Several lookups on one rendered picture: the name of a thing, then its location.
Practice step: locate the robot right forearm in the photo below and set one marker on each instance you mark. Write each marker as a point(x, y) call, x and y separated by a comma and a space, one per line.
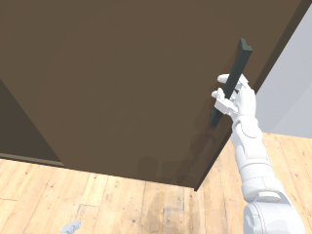
point(259, 183)

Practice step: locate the left robot hand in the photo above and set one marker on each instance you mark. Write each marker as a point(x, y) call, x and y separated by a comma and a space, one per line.
point(70, 228)

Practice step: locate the handle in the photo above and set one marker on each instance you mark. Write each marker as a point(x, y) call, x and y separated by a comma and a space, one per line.
point(233, 78)

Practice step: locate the right robot hand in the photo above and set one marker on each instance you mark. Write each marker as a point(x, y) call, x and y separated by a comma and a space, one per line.
point(241, 104)

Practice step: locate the wardrobe door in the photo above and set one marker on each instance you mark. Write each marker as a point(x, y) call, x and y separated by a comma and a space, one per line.
point(124, 87)
point(18, 135)

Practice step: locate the robot right upper arm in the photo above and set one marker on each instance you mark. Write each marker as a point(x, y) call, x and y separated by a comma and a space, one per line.
point(271, 218)

